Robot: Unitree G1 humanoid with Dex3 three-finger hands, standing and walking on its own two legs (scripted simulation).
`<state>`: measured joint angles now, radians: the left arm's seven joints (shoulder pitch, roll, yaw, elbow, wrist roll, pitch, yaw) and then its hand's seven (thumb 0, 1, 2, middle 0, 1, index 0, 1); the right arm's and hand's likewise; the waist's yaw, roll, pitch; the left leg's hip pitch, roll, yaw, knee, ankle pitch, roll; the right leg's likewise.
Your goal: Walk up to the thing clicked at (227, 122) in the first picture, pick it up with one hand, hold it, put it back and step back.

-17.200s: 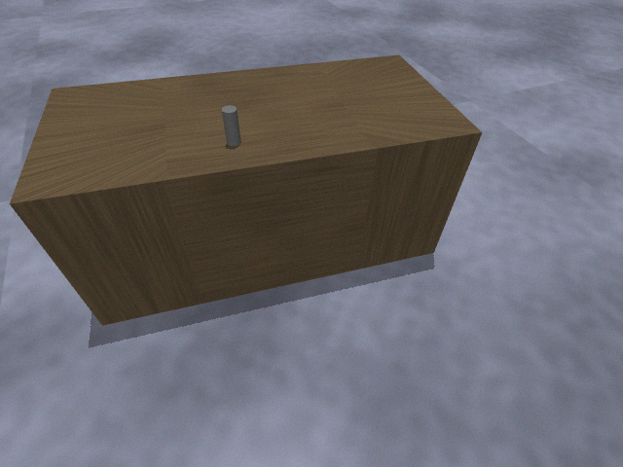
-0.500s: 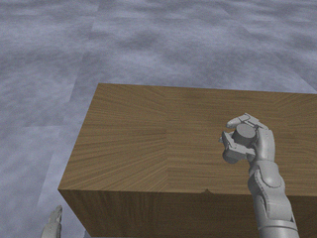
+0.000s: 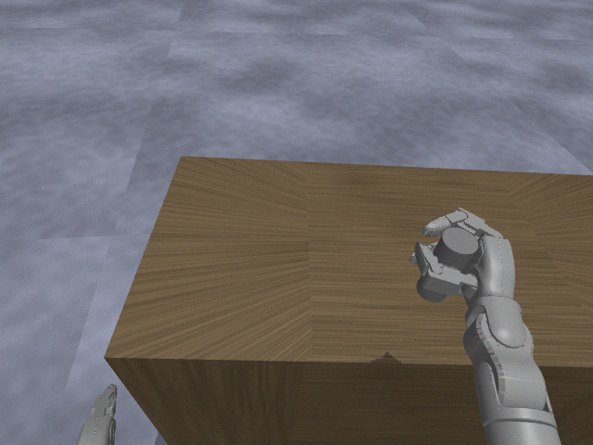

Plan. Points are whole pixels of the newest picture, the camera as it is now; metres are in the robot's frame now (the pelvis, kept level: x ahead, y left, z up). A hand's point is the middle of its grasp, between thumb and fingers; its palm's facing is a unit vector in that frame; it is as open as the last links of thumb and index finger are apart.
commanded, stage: crouch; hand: right
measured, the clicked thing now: (444, 267) +0.33 -0.19 +0.11
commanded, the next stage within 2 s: lower in 1.40 s
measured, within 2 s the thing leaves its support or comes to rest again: neither
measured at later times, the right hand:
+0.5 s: hand (427, 263) +0.36 -0.18 +0.08, palm faces +0.20 +0.98 +0.00, open 5.3 cm
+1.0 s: hand (422, 252) +0.43 -0.21 +0.03, palm faces +0.21 +0.98 +0.02, open 5.3 cm
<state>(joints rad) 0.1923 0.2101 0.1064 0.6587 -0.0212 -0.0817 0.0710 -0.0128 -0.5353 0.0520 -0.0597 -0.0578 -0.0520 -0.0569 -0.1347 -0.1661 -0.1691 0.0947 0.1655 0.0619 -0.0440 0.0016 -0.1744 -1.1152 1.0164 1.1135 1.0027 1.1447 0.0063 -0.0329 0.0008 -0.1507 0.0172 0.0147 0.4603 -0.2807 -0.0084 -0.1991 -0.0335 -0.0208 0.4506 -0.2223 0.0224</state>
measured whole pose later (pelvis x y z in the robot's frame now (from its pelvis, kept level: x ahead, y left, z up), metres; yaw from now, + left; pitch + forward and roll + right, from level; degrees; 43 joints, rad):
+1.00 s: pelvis -0.02 -0.01 -0.03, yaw +2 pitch +11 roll +1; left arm 0.25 0.21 0.05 0.44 0.02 -0.11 0.04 -0.01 -0.56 0.07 -0.07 -0.06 -0.05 -0.06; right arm -0.60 -0.34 -0.36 0.96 0.11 -0.38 0.02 0.00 -0.17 -1.12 1.01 1.11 1.01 1.14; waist 0.12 0.02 -0.07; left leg -0.59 0.00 0.00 0.76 -0.37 -0.02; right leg -0.65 -0.06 -0.02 0.79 -0.34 0.01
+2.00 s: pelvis -0.02 -0.02 -0.09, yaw +2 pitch +22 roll +3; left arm 0.36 0.24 0.05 0.08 0.06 -0.01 -0.02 -0.01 -0.54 0.07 -0.06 -0.05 -0.05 -0.06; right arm -0.68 -0.44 -0.49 1.05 0.04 -0.47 0.04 0.00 -0.18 -1.11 1.00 1.12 1.00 1.16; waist 0.20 0.02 -0.13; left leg -0.96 -0.02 0.02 1.08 -0.50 -0.02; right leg -1.04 -0.08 0.01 1.14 -0.48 0.01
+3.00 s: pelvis -0.04 -0.02 -0.12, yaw +3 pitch +25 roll +5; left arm 0.41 0.25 0.05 -0.09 0.08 0.01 -0.04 -0.01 -0.52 0.04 -0.07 -0.06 -0.06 -0.05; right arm -0.74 -0.50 -0.54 1.11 0.01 -0.52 0.04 -0.01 -0.15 -0.89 1.04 1.00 1.04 1.01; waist 0.25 0.01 -0.15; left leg -1.14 -0.03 0.04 1.24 -0.53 -0.02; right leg -1.24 -0.09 0.04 1.30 -0.51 0.01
